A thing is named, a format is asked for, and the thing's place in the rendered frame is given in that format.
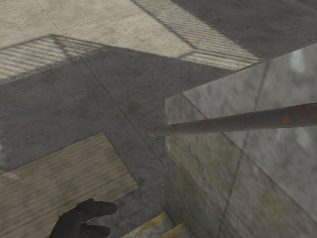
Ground stairs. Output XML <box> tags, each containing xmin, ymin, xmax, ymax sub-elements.
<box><xmin>121</xmin><ymin>212</ymin><xmax>210</xmax><ymax>238</ymax></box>

